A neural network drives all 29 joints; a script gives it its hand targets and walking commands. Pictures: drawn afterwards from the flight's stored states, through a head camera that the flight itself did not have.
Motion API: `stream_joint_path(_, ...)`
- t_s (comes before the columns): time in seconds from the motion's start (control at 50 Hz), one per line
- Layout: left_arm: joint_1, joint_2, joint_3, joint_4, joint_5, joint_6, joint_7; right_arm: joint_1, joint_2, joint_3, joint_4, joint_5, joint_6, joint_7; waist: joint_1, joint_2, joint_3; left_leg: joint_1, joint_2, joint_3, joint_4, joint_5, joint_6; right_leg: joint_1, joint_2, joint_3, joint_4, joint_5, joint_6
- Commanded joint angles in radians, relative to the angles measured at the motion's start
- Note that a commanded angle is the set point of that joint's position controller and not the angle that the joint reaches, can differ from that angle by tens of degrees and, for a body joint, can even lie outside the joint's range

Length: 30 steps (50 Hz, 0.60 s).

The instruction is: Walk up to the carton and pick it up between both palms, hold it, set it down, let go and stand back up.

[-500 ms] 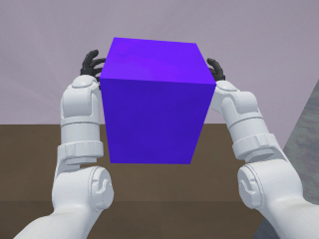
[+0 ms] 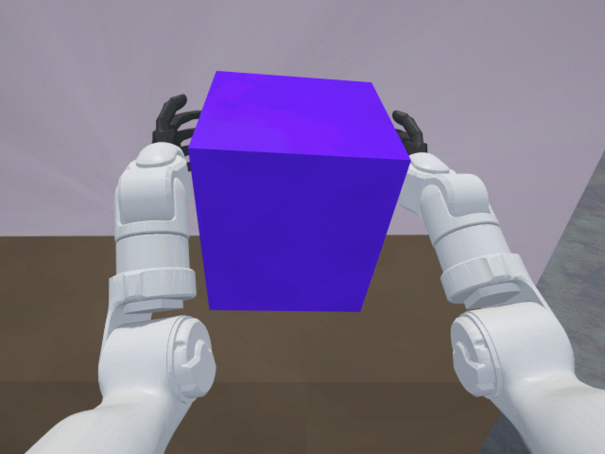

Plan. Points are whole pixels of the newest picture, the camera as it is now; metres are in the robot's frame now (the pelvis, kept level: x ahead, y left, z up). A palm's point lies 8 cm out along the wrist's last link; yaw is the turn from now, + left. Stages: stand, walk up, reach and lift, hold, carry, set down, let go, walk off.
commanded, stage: hold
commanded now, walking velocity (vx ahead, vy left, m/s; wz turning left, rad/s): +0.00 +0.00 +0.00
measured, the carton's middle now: (290, 195) +0.39 +0.02 +0.22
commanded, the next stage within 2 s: set down in 0.02 s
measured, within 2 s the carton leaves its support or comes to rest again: neither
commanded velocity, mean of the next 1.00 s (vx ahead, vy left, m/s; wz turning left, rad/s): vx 0.00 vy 0.00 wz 0.00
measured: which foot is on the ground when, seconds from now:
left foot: down 0.00-1.00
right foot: down 0.00-1.00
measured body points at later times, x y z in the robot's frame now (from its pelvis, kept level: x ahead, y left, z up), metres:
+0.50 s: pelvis +0.02 +0.01 +0.00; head -0.03 +0.02 +0.45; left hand +0.43 +0.17 +0.27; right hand +0.43 -0.13 +0.23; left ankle +0.01 +0.14 -0.75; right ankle +0.04 -0.12 -0.75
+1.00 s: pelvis +0.02 +0.00 +0.00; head -0.02 +0.02 +0.45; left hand +0.43 +0.16 +0.24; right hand +0.43 -0.14 +0.20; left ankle +0.01 +0.14 -0.75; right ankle +0.04 -0.12 -0.75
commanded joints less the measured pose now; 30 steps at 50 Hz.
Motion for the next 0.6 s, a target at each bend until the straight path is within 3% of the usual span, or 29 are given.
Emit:
stream_joint_path(0.0, -0.652, -0.692, -0.438, -0.071, -0.162, -0.044, -0.145, -0.946, 0.619, 0.343, -0.375, 0.181, -0.050, 0.133, -0.070, 0.062, -0.314, 0.013, -0.095, -0.032, -0.041, 0.046, 0.015, 0.316, 0.061, -0.037, -0.074, 0.091, 0.014)
stream_joint_path(0.02, -0.770, -0.670, -0.394, -0.038, -0.160, -0.062, -0.151, -0.956, 0.635, 0.261, -0.254, 0.122, -0.064, 0.143, -0.121, 0.056, -0.251, 0.014, -0.104, -0.033, -0.059, -0.001, 0.035, 0.258, 0.053, -0.060, -0.087, -0.026, 0.022)
stream_joint_path(0.04, -0.780, -0.657, -0.372, -0.013, -0.151, -0.078, -0.155, -0.996, 0.644, 0.248, -0.256, 0.100, -0.089, 0.155, -0.093, 0.046, -0.263, 0.011, -0.099, -0.028, -0.064, -0.036, 0.042, 0.242, 0.051, -0.061, -0.090, -0.072, 0.019)
stream_joint_path(0.1, -0.771, -0.647, -0.331, 0.038, -0.122, -0.138, -0.158, -1.009, 0.640, 0.206, -0.204, 0.031, -0.168, 0.178, -0.063, 0.042, -0.266, 0.007, -0.096, -0.015, -0.077, -0.052, 0.040, 0.257, 0.048, -0.073, -0.089, -0.083, 0.015)
stream_joint_path(0.16, -0.744, -0.582, -0.208, 0.130, -0.037, -0.195, -0.177, -0.998, 0.622, 0.130, -0.134, -0.067, -0.267, 0.197, -0.033, 0.026, -0.230, 0.014, -0.099, 0.004, -0.082, -0.058, 0.054, 0.276, 0.030, -0.090, -0.099, -0.107, 0.021)
stream_joint_path(0.2, -0.663, -0.525, -0.136, 0.207, 0.026, -0.217, -0.195, -0.912, 0.588, 0.085, -0.045, -0.123, -0.317, 0.209, -0.024, 0.013, -0.175, 0.026, -0.102, 0.021, -0.087, -0.039, 0.055, 0.301, 0.021, -0.104, -0.103, -0.093, 0.027)
stream_joint_path(0.26, -0.557, -0.489, -0.090, 0.208, 0.080, -0.225, -0.210, -0.793, 0.533, 0.045, 0.063, -0.151, -0.365, 0.222, -0.017, 0.003, -0.136, 0.067, -0.101, 0.042, -0.088, 0.040, 0.047, 0.345, 0.019, -0.124, -0.098, -0.028, 0.034)
stream_joint_path(0.32, -0.503, -0.490, -0.111, 0.170, 0.071, -0.231, -0.212, -0.759, 0.513, 0.085, 0.033, -0.134, -0.414, 0.220, -0.019, -0.025, -0.140, 0.107, -0.100, 0.051, -0.070, 0.139, 0.040, 0.374, 0.023, -0.133, -0.084, 0.089, 0.041)
stream_joint_path(0.46, -0.495, -0.619, -0.300, -0.073, -0.016, -0.286, -0.147, -0.816, 0.529, 0.272, -0.216, -0.032, -0.525, 0.214, -0.004, 0.005, -0.365, 0.240, -0.095, 0.031, 0.031, 0.501, -0.014, 0.449, 0.055, -0.157, -0.040, 0.389, 0.034)
stream_joint_path(0.5, -0.496, -0.655, -0.362, -0.112, -0.033, -0.295, -0.128, -0.821, 0.538, 0.301, -0.260, -0.012, -0.541, 0.211, -0.010, 0.028, -0.383, 0.259, -0.094, 0.022, 0.049, 0.534, -0.023, 0.431, 0.061, -0.163, -0.042, 0.394, 0.033)
stream_joint_path(0.58, -0.521, -0.676, -0.422, -0.126, -0.048, -0.299, -0.099, -0.847, 0.571, 0.315, -0.290, -0.007, -0.547, 0.216, 0.000, 0.022, -0.358, 0.257, -0.086, 0.015, 0.046, 0.448, -0.016, 0.370, 0.061, -0.166, -0.060, 0.288, 0.028)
